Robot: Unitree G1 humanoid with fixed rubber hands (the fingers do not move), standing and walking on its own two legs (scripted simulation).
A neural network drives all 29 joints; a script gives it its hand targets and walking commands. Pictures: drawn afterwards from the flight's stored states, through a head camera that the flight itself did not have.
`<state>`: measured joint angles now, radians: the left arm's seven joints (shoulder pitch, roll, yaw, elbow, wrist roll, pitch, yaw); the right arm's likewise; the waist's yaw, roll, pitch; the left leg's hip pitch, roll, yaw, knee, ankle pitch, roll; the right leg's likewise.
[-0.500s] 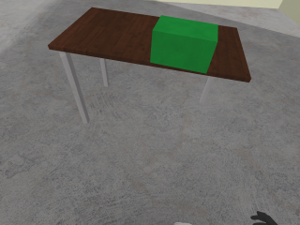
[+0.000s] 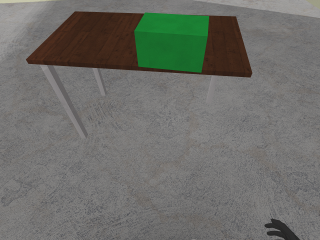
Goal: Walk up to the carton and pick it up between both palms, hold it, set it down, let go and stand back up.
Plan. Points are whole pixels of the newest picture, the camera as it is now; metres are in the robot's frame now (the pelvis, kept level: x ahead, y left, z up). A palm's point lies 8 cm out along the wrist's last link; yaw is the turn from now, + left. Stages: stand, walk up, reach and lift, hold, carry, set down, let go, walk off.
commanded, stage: walk up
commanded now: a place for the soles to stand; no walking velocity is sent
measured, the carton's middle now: (172, 42) +0.90 -0.06 +0.04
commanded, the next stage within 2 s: none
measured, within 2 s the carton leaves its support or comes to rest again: neither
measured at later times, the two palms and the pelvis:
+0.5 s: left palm out of the picture +0.10 +0.35 -0.08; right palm out of the picture +0.10 -0.28 -0.06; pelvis +0.01 +0.03 +0.01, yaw -2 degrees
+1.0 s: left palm out of the picture +0.11 +0.32 -0.08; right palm out of the picture +0.13 -0.30 -0.08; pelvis +0.01 +0.01 +0.00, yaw -4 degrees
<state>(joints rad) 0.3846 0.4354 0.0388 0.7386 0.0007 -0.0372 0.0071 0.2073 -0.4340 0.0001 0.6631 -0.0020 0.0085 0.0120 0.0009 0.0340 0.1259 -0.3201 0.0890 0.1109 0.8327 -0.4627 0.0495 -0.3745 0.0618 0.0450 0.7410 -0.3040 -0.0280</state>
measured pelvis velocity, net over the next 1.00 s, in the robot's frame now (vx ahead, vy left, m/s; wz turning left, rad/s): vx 0.01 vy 0.01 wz -0.07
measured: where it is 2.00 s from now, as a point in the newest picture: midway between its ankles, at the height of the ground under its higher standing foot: outside the picture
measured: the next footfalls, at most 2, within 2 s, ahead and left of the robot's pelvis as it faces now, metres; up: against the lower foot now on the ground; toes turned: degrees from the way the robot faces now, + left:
left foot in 0.32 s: +0.06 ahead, +0.09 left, +0.00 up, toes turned +1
right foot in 0.78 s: +0.08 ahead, -0.13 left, +0.00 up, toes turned +2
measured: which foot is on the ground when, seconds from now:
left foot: up 0.00-0.30, down 0.32-1.00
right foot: down 0.00-0.34, up 0.36-0.76, down 0.78-1.00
